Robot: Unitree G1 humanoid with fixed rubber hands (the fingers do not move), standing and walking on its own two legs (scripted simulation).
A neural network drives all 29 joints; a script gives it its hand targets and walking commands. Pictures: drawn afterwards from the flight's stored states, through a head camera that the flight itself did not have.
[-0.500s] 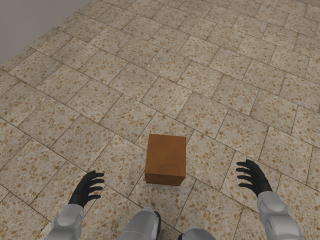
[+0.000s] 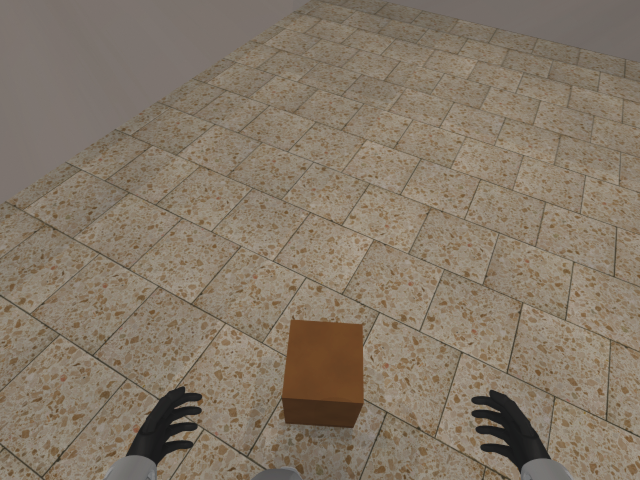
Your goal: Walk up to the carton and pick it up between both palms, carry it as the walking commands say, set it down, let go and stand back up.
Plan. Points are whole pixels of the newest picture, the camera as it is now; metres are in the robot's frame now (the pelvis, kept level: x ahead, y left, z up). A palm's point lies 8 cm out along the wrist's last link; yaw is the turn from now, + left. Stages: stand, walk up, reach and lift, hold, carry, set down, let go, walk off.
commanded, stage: let go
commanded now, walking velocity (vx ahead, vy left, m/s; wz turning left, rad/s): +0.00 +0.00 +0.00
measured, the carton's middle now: (322, 375) +0.47 +0.01 -0.63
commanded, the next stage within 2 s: stand in 0.14 s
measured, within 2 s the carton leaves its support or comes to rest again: neither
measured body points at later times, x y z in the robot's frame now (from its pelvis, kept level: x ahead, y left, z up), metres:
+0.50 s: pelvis +0.03 -0.02 +0.00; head -0.02 -0.01 +0.45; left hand +0.17 +0.25 -0.08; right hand +0.24 -0.27 -0.03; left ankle +0.08 +0.05 -0.72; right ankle -0.02 -0.13 -0.72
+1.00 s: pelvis +0.04 -0.02 +0.00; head -0.02 -0.01 +0.45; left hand +0.16 +0.25 -0.09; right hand +0.23 -0.28 -0.05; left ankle +0.08 +0.05 -0.72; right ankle -0.02 -0.13 -0.72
